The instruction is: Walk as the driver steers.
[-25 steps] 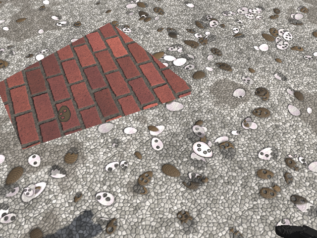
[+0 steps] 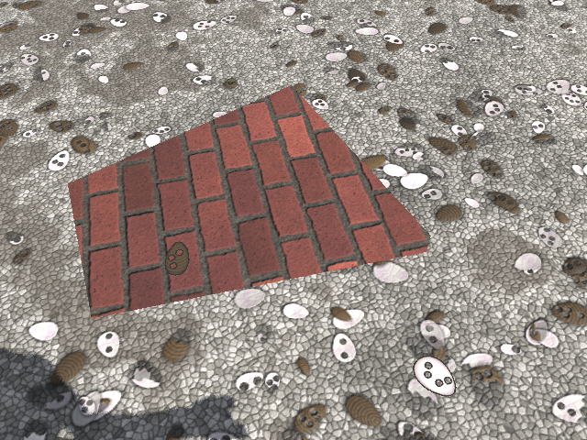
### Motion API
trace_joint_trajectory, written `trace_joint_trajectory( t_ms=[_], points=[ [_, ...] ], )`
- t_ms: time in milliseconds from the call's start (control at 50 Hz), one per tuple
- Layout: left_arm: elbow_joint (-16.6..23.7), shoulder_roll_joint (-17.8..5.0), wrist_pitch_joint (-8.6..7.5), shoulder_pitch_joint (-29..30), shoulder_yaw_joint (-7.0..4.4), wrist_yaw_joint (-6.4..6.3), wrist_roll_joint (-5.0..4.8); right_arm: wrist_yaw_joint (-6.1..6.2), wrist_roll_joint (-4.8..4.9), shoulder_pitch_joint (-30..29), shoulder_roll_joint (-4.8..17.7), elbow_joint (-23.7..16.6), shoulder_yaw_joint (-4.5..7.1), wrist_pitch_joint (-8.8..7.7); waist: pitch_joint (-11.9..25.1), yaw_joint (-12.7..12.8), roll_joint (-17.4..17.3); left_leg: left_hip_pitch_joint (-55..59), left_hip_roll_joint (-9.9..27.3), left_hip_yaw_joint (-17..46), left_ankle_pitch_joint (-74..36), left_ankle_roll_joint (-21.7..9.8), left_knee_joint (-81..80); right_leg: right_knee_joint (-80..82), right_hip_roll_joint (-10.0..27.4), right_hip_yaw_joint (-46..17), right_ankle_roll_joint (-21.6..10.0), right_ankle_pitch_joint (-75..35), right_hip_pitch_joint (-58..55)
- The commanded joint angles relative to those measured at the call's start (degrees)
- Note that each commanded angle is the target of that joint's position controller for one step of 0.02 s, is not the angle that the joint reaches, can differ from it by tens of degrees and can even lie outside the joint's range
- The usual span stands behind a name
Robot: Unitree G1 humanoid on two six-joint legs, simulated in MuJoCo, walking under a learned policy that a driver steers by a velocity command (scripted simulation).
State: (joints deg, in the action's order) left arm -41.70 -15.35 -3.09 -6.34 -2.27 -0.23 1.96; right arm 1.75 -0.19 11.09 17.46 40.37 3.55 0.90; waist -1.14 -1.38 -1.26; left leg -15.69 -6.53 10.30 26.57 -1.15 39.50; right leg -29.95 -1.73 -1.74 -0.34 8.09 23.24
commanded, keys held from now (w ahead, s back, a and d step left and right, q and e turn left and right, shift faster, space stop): no key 0.12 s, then e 0.64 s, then w+e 0.14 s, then w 0.10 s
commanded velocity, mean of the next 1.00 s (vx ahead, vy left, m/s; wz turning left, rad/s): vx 0.06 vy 0.00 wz -0.32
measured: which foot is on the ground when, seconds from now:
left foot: up 0.00-0.22, down 0.24-0.56, up 0.58-1.00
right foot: down 0.00-0.30, up 0.32-0.52, down 0.54-1.00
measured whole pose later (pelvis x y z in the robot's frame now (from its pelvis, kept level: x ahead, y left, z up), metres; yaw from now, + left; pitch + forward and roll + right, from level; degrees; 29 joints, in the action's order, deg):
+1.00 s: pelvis +0.07 -0.02 +0.01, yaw -25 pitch +2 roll +1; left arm -40.0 -17.6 1.0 -13.1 -3.4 -1.2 -0.9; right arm 0.3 1.0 8.6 17.2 43.6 4.5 -3.7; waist 0.4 1.3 0.7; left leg -16.9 -1.4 3.6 15.8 1.8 29.8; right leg -27.5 -6.7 -11.9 -3.0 13.2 14.9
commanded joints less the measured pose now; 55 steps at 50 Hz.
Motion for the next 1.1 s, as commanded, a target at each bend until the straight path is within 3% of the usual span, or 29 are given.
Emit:
trace_joint_trajectory(
  t_ms=[20,60,100,140,220,260,280,320,380,420,460,520,540,560,580,600,620,640,680,760,800,840,940,1000,1020,1040,1060,1080,1100],
  points=[
    [2.8,-5.81,-0.31,-3.24,-1.1,0.1,-0.45,0.38,0.07,4.76,8.32,-2.55,1.71,0.18,10.89,1.34,10.48,-10.68,3.63,0.06,12.04,4.34,17.59,8.02,22.39,-26.28,-16.62,-29.76,-21.02],
    [2.59,-7.47,0.28,-0.69,-1.46,0.25,-1.24,0.77,0.3,2.99,7.64,-1.73,2.07,1.83,7.59,0.94,7.39,-12.18,4.99,-0.59,7.74,6.03,21.12,9.28,18.89,-21.23,-13.34,-17.89,-17.22],
    [2.38,-7.12,1.06,2.7,-1.26,0.23,-1.1,0.57,0.57,3.36,4.59,-0.79,1.31,2.47,5.29,-0.6,8.62,-6.96,6.34,-3.34,4.4,6.61,13.26,11.16,14.32,-14.7,-10.45,-11.4,-11.1],
    [1.47,-6.03,1.8,2.33,-1.08,0.27,-1.1,0.36,0.24,2.67,1.57,0.21,0.33,2.08,5.6,0.45,10.85,-1.55,6.41,-6.23,1.13,6.65,2.91,11.02,11.06,-11.12,-9.51,-10.3,-10.02],
    [0.58,-9.08,2.71,0.5,-2.01,0.11,-2.76,0.37,0.15,3.13,3.55,2.09,1.32,1.47,5.61,0.39,10.88,6.12,4.47,-9.05,-14.18,3.85,-15.23,9.87,9.94,-13.78,-8.5,-1.93,-9.28],
    [0.85,-8.51,2.28,0.52,-1.82,0.15,-2.48,0.86,-0.79,3.23,6.95,1.18,2.05,1.29,5.7,0.38,6.95,11.08,10.38,-4.91,-17.4,0.1,-14.3,7.87,8.64,-13.69,-5.1,4.1,-2.68],
    [1.92,-6.87,2.01,1.32,-1.78,0.24,-2.63,0.81,-0.65,3.62,9.27,2.74,3.08,1.38,3.86,1.71,-3.09,7.52,11.9,-3.45,-12.02,-2.44,-14.68,4.87,3.47,-6.66,-2.84,8.99,-0.49],
    [2.01,-6.76,2.01,2.44,-2.0,0.3,-2.51,0.98,-0.93,1.8,7.46,1.7,2.9,0.88,0.92,0.77,-8.44,5.12,17.27,2.2,-12.06,-5.61,-20.05,-4.56,-0.86,-1.2,-0.41,8.58,2.36],
    [1.87,-7.07,2.99,0.04,-2.91,0.57,-2.56,1.9,-0.7,-1.06,7.68,0.13,2.99,-0.54,0.83,0.8,-10.1,6.18,25.56,5.54,-32.57,-10.35,-18.68,-19.05,1.22,0.55,-0.1,19.41,5.88],
    [2.71,-6.03,3.67,0.4,-2.84,0.99,-2.96,2.16,0.07,-1.35,8.26,0.46,3.2,-0.91,0.55,0.6,-7.77,9.14,26.4,3.43,-41.03,-10.56,-17.12,-21.21,3.33,0.37,0.36,22.14,8.71],
    [3.01,-5.43,4.1,0.05,-2.59,1.56,-3.26,2.09,0.7,-2.39,9.3,0.67,3.64,-0.42,1.49,0.35,-7.87,9.45,24.27,-1.16,-43.51,-8.67,-15.45,-16.62,3.2,2.83,0.82,18.02,5.09],
    [2.26,-6.42,4.65,-3.97,-3.41,2.35,-3.3,1.8,1.56,-3.21,9.24,1.1,3.62,0.41,3.65,2.29,-7.2,6.94,21.2,-7.16,-40.34,-5.48,-9.36,-3.29,-0.23,7.31,-0.33,6.11,-6.14],
    [2.16,-8.09,4.77,-5.89,-4.27,1.93,-2.93,1.46,1.58,-0.64,8.02,2.08,3.34,0.1,4.9,2.92,-3.42,3.67,18.6,-10.48,-35.38,-2.61,-2.46,2.76,-0.57,4.35,-2.03,-1.02,-12.74],
    [3.32,-14.82,4.79,-7.52,-6.0,0.89,-2.82,1.12,-0.41,0.93,5.45,1.15,2.64,-0.36,6.3,2.06,11.0,-8.78,12.65,-15.42,-14.6,3.4,13.07,6.94,10.56,-14.17,-7.36,-22.88,-22.4],
    [3.9,-17.98,4.01,-10.2,-5.9,1.43,-0.88,1.29,-1.34,-3.82,2.71,-2.28,1.53,-0.71,9.99,4.24,19.17,-19.53,4.21,-9.61,14.49,5.47,24.61,9.92,23.22,-34.04,-20.0,-33.35,-24.08],
    [4.27,-14.89,2.89,-9.69,-4.93,1.76,-0.53,1.27,-0.38,-4.52,5.53,-1.6,2.29,-0.68,10.62,5.12,9.84,-20.52,6.35,-4.33,14.24,5.16,32.08,10.49,23.2,-31.76,-21.55,-27.48,-23.52],
    [4.62,-13.56,2.16,-6.59,-4.48,1.48,-1.09,1.24,0.47,-4.4,6.36,-1.16,2.62,-0.53,7.33,3.52,7.09,-21.15,7.47,-4.19,9.41,4.41,32.62,10.15,20.11,-25.87,-18.62,-22.58,-20.17],
    [4.8,-12.71,2.12,-3.95,-4.37,0.91,-2.11,1.68,0.24,-3.81,6.6,0.02,2.94,-0.37,5.46,2.45,3.89,-21.21,8.57,-4.33,4.51,4.35,29.86,10.39,16.7,-21.93,-15.14,-15.81,-18.11],
    [5.29,-11.87,2.76,-1.6,-3.79,-0.15,-2.64,2.1,-0.28,-3.81,6.84,0.26,3.29,-0.25,4.44,1.37,5.66,-17.62,8.37,-4.6,-2.05,5.07,25.99,11.26,12.94,-18.58,-12.52,-12.81,-13.89],
    [5.67,-11.71,3.32,-3.01,-3.88,-1.26,-2.61,1.64,0.15,-4.08,4.5,-0.23,2.64,-0.86,5.73,1.74,7.07,-16.62,6.43,-4.65,-6.08,6.41,16.73,11.29,11.31,-18.53,-12.69,-11.22,-15.82],
    [5.66,-11.65,3.57,-3.76,-3.97,-1.67,-3.04,1.13,0.19,-5.39,4.34,-0.84,2.41,-1.26,6.18,2.49,7.8,-15.37,6.32,-4.49,-8.22,6.53,10.1,13.73,10.27,-20.85,-12.76,7.08,-15.33],
    [5.8,-12.1,3.58,-3.63,-4.07,-1.75,-2.98,0.4,0.5,-6.98,4.77,-1.56,2.36,-2.03,4.0,3.08,10.57,-13.92,5.86,-4.8,-8.07,6.27,5.08,16.23,10.14,-24.33,-13.07,19.13,-12.73],
    [5.52,-11.98,3.36,-4.96,-3.88,-1.17,-3.0,-1.34,1.3,-6.43,4.95,-1.44,2.17,-5.15,3.09,3.53,10.24,-6.02,5.06,-6.21,-7.43,3.78,-5.45,15.31,9.93,-27.88,-12.84,23.66,-10.23],
    [5.05,-9.12,3.33,-4.86,-2.54,-0.94,-2.71,-1.81,1.18,-0.91,3.78,0.86,2.03,-6.65,2.33,0.1,7.98,7.41,5.67,-8.39,-14.83,0.96,-17.06,11.55,6.5,-26.16,-9.91,26.16,-3.59],
    [5.15,-6.74,2.95,-4.8,-1.69,-0.84,-2.5,-1.49,0.77,2.72,4.93,1.67,2.27,-6.95,3.18,-1.37,5.41,14.47,10.18,-4.31,-12.32,-0.67,-18.69,5.74,4.13,-23.44,-7.5,26.9,1.62],
    [5.73,-2.77,2.48,-4.76,-0.49,-0.7,-2.55,-1.07,-0.39,7.75,8.05,2.41,2.6,-7.05,4.54,-2.23,-3.83,20.48,19.85,9.31,-0.37,-4.8,-24.1,-10.17,-2.5,-13.92,-3.71,25.66,9.16],
    [8.58,-5.42,1.51,-2.23,-1.25,-0.87,-3.66,-1.89,-1.81,10.42,13.11,3.94,4.02,-7.07,-0.69,-2.13,-11.96,17.91,28.01,27.75,14.46,-12.18,-30.34,-20.07,-4.82,-8.52,-2.96,26.65,20.57],
    [7.99,-9.58,0.81,-2.42,-2.31,-0.88,-3.75,-1.91,-0.62,7.48,10.27,3.19,3.43,-7.33,-5.21,-1.11,-8.94,15.52,28.98,27.88,17.79,-13.79,-30.87,-26.48,-0.56,-9.61,-2.4,22.38,24.79],
    [6.59,-10.51,0.42,-3.72,-2.76,-0.47,-3.49,-1.6,0.37,5.93,7.41,2.78,2.57,-7.32,-5.91,-0.33,-7.61,15.92,25.92,22.52,14.03,-11.99,-30.7,-28.36,0.38,-9.37,-1.92,17.82,25.6]
  ],
)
